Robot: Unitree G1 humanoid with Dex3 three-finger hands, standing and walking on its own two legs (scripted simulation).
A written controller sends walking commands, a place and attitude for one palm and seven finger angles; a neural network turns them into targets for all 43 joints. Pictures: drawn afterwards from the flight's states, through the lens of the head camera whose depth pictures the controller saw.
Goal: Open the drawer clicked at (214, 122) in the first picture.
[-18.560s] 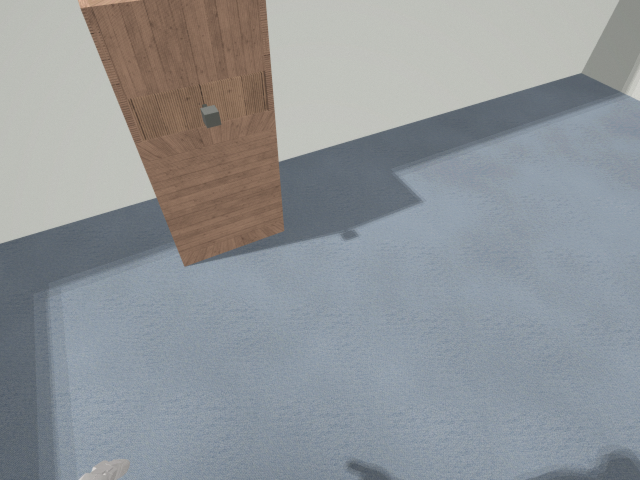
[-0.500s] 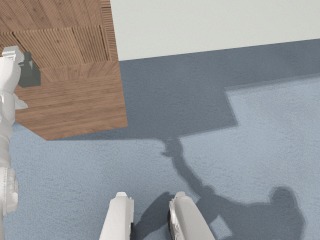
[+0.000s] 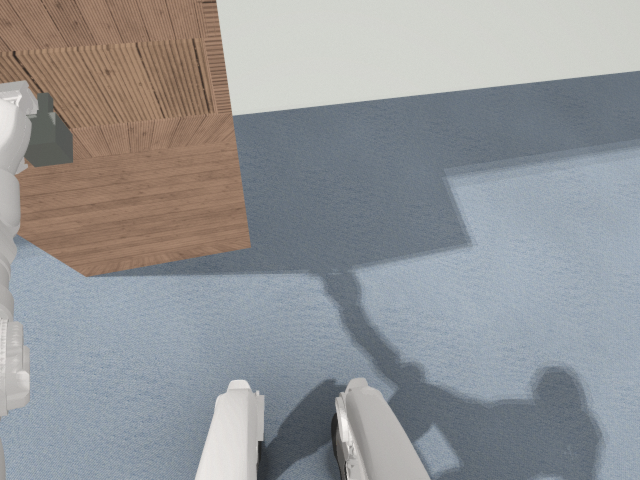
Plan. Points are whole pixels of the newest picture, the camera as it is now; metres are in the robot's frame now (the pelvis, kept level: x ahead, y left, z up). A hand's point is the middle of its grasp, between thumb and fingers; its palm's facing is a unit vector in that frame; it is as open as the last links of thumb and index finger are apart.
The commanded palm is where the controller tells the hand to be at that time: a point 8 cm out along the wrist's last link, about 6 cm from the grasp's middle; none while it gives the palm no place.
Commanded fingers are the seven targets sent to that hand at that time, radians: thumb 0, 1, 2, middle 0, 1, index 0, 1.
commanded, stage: pull the drawer open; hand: left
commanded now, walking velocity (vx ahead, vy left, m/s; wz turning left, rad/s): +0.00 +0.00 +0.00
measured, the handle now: (45, 125) +0.53 +0.32 +0.01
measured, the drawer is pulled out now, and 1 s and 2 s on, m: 0.00 0.05 0.16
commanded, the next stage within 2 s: none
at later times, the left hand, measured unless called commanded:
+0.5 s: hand (10, 181) +0.46 +0.34 +0.00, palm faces -0.05 -0.04 -1.00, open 5.6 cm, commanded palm +0.44 +0.31 +0.04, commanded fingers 0.00 0.90 0.90 -0.40 -1.35 -0.40 -1.35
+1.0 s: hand (10, 214) +0.42 +0.33 +0.00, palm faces -0.05 -0.04 -1.00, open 5.6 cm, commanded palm +0.39 +0.30 +0.04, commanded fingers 0.00 0.90 0.90 -0.40 -1.35 -0.40 -1.35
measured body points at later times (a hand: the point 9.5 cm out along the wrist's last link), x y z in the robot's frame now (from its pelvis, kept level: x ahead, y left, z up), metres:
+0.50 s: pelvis +0.03 +0.01 +0.02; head +0.18 +0.03 +0.45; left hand +0.46 +0.34 +0.05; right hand +0.07 -0.26 -0.10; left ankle +0.03 +0.11 -0.60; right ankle +0.04 -0.15 -0.60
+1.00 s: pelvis +0.05 +0.02 +0.05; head +0.17 +0.04 +0.48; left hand +0.42 +0.33 +0.05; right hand +0.14 -0.25 -0.08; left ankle +0.03 +0.11 -0.60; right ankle +0.04 -0.14 -0.60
